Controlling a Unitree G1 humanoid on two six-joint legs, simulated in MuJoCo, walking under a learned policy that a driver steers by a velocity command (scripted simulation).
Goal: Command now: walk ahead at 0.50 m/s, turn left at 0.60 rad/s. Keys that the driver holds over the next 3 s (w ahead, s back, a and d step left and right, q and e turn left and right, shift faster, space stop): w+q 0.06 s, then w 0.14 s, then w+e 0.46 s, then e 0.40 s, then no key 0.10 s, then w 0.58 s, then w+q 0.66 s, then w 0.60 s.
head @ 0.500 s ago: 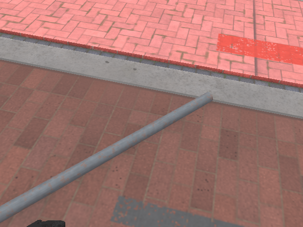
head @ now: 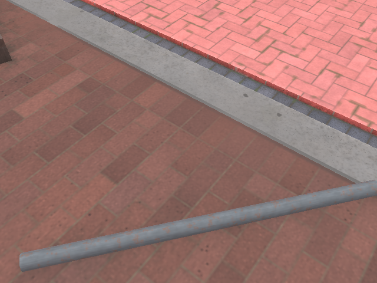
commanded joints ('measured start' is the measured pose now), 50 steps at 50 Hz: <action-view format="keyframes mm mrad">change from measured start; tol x32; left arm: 1 -18 117 21 -46 4 -22 5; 15 266 86 -16 37 -17 -12 -9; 50 -150 173 43 -245 23 114 7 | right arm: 1 -118 -27 -7 -125 1 -26 12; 10 -266 -25 -4 -180 -18 -69 59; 15 281 -201 -44 -49 -63 -43 3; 50 68 -68 -4 0 -34 5 -42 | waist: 1 9 -127 60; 10 20 -78 101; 15 -160 196 -431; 34 -109 0 106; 43 8 -236 -447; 50 -92 -87 -97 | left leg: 1 -173 52 -42 -97 170 -1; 10 123 -26 31 -653 351 59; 15 1214 425 -423 -507 915 338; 22 426 260 -176 -948 204 214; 33 610 218 144 -959 393 102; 40 641 206 235 -432 1096 20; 43 -45 -107 8 433 -463 -132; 50 99 7 2 34 -172 -148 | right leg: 1 65 -270 201 -206 -14 -202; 12 93 -221 27 152 537 -139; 13 -101 -175 11 386 473 -114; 14 -438 -23 -5 841 -529 -69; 15 -584 2 204 1043 -692 -65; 29 -565 -138 140 544 101 -59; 36 -613 -89 -15 357 -3 -85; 40 -225 36 -89 268 -105 -146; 43 536 -457 713 199 865 -528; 50 -203 -186 300 25 385 -342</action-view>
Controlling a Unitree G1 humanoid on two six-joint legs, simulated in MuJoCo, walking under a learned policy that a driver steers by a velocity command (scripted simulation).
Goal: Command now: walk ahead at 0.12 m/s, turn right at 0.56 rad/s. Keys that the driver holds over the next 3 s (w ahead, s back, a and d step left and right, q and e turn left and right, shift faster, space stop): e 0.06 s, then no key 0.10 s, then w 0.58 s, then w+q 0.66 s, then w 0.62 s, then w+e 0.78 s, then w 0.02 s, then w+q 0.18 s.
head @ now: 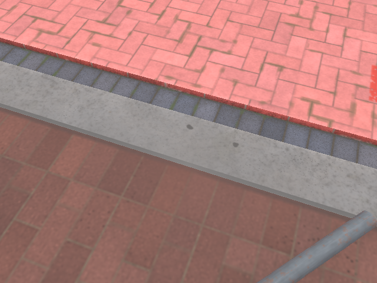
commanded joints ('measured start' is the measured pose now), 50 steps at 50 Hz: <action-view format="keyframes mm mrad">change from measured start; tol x32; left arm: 1 -21 144 41 -88 13 -3 17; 24 47 55 36 10 -42 9 -4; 28 552 36 36 225 -41 -13 -25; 33 149 105 2 161 1 -88 -16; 50 237 125 25 266 -2 -62 44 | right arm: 1 120 -72 -22 -32 -9 18 -15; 50 -97 -80 -53 -95 29 -7 99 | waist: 1 -49 -67 -181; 16 -63 253 -133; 25 85 220 0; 29 163 -286 -143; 50 -65 -149 -86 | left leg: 1 29 -11 10 -138 48 -26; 8 41 -77 -30 -551 36 -9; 15 855 157 -119 -872 356 184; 25 350 140 -42 -855 314 268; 27 282 41 67 -334 422 245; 29 -305 -125 -141 352 -300 218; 41 -202 66 94 -379 512 97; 50 159 -97 187 -634 349 231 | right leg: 1 85 -252 251 -124 523 -212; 9 462 -209 374 -78 222 -97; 16 -313 -23 61 354 -435 100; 20 -223 -155 -25 640 -299 154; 28 693 -179 -34 78 -205 107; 30 552 -556 774 -255 -249 -150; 33 212 -466 452 -319 -375 -133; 50 600 -357 -196 -2 911 4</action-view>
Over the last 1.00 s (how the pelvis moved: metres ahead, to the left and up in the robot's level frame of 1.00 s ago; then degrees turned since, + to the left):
0.50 0.04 -0.05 -16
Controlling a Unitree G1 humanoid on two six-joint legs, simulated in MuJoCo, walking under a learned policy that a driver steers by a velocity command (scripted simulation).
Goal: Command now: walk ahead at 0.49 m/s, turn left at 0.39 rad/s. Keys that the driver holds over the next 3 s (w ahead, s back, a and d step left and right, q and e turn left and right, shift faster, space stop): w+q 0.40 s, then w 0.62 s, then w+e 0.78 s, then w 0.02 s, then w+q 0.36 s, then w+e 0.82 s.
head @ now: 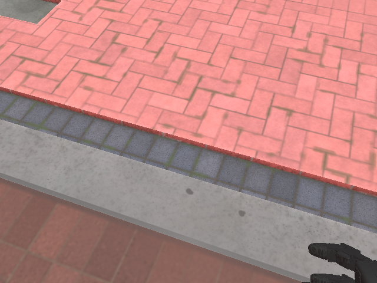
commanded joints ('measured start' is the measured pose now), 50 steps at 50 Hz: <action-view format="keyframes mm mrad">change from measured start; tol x32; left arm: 1 -65 199 52 -59 -2 14 20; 27 -731 32 -21 -328 43 25 -64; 33 69 106 16 -60 77 -29 -42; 50 -58 120 30 -17 37 -52 -72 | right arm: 1 265 -181 -79 12 -8 4 -6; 4 695 -161 -59 154 -127 -33 -29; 8 281 -34 6 140 -92 -90 -1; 15 747 -59 21 309 -102 -105 -1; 32 767 32 8 291 -145 -89 20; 50 52 -76 6 85 -94 -41 -24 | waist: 1 -219 -134 -162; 3 -126 253 -408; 5 -223 98 -6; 27 -157 69 4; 32 51 -233 -500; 35 -8 -6 -50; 50 -46 -53 -21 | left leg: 1 431 -103 40 -33 -41 78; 3 1048 300 -826 -193 -304 343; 4 1093 206 -812 -290 -696 237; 8 481 126 -476 -343 -317 168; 14 886 112 -495 -241 564 196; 25 512 170 -504 -291 324 147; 30 424 68 -379 -54 749 5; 32 -45 -176 -284 593 -367 -143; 34 -276 -48 -254 760 -415 -85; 50 153 44 -60 -83 -3 -15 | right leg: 1 -136 -195 -17 486 1234 -81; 3 -840 91 146 1172 -142 2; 26 -733 9 136 349 440 -53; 30 -243 50 122 330 535 -164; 32 449 -355 687 275 725 -536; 34 59 -362 684 56 302 -384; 42 -585 -135 219 -143 410 -283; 50 -308 -213 251 14 487 -262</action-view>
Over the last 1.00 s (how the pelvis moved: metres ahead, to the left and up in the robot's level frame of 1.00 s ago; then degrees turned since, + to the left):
0.30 -0.01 -0.01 -4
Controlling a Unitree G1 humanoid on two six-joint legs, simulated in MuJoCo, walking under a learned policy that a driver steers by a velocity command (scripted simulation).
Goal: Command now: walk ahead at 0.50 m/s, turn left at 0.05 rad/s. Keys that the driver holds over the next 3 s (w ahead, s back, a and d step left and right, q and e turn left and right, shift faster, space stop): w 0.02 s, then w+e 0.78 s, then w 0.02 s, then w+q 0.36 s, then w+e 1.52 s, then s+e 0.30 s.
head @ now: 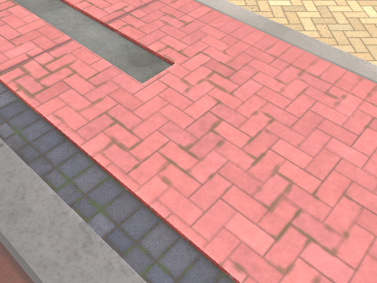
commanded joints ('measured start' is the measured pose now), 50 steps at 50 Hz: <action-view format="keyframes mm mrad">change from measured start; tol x32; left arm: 1 8 178 37 -32 -65 13 33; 32 -612 54 -21 -287 -164 78 -35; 39 173 282 79 -71 -62 89 33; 50 -522 214 43 -173 -38 34 61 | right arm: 1 -1 -123 -44 -53 63 -9 -22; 5 504 -160 -67 68 17 -60 -44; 50 426 -124 -73 42 105 41 -59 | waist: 1 -70 -104 91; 4 -230 309 -334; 32 -227 -28 443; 38 87 -256 -574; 45 -238 -60 51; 50 -324 -164 -64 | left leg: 1 179 -77 136 -32 -104 -2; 5 891 320 -647 -347 -391 269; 15 367 175 103 -403 208 149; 31 664 204 187 -181 -76 65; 35 393 163 293 541 269 -29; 36 140 75 296 899 83 -95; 37 -352 -12 161 1415 -749 -138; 38 -468 -44 -59 1473 -699 -130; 47 134 87 -10 321 39 -136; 50 231 83 48 412 -14 -125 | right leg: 1 -110 -230 111 32 349 -128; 7 -765 -109 158 924 -122 -107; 22 -666 -195 162 404 766 -62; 32 -758 -153 73 189 484 -38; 35 -155 -23 -70 175 614 -85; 37 777 -306 203 504 1324 -339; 40 638 -375 564 183 343 -397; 45 -462 -265 193 -31 160 -230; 50 -338 -252 -56 -23 45 -150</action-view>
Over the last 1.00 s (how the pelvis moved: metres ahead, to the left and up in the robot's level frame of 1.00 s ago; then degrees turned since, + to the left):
0.56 0.12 0.02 21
